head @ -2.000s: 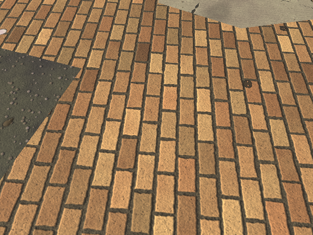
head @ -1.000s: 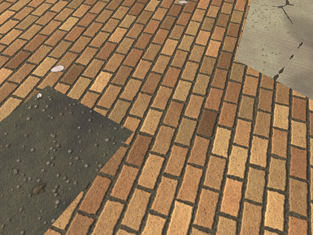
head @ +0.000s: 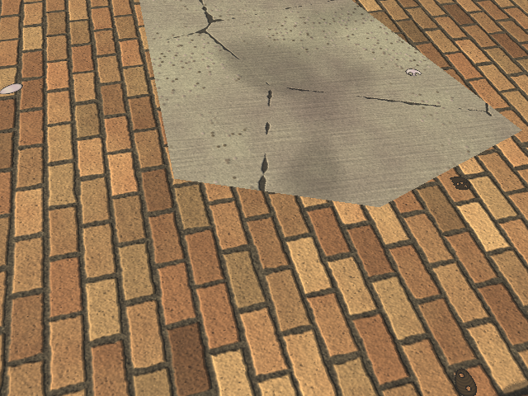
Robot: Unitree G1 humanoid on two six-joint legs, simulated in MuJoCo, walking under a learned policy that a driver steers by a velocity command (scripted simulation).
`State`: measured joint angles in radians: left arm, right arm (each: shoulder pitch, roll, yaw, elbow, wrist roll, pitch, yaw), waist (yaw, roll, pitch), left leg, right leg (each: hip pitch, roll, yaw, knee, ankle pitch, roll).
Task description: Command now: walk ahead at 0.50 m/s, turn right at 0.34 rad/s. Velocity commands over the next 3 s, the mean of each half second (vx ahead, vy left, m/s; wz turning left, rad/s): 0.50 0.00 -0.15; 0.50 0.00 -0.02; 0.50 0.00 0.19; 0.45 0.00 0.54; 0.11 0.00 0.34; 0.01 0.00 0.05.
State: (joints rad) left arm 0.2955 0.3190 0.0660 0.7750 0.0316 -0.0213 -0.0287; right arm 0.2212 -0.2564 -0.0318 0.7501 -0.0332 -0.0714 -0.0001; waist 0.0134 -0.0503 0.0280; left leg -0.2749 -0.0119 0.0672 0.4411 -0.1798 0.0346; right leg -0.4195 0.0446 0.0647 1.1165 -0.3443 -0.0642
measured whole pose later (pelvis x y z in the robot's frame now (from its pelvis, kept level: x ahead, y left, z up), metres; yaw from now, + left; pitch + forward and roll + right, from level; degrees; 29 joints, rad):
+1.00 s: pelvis +0.52 -0.02 +0.00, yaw -3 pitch +0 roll +0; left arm 0.33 0.24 0.04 0.96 0.02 -0.06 -0.01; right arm 0.20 -0.25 -0.05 0.88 -0.02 -0.06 0.01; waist 0.02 -0.02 0.05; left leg -0.30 -0.04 0.11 0.47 -0.17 0.09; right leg -0.32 0.00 0.01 1.13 -0.34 -0.08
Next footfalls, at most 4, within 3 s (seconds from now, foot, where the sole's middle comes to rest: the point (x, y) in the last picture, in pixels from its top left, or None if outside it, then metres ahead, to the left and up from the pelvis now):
0.32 right None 0.30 -0.13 -0.78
0.86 left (249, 344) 0.62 0.04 -0.78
1.42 right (320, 255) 0.90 -0.16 -0.78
1.96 left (239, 197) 1.12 0.09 -0.78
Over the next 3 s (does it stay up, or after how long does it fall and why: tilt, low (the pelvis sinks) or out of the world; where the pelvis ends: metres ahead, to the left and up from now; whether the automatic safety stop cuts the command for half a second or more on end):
stays up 1.15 -0.01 0.01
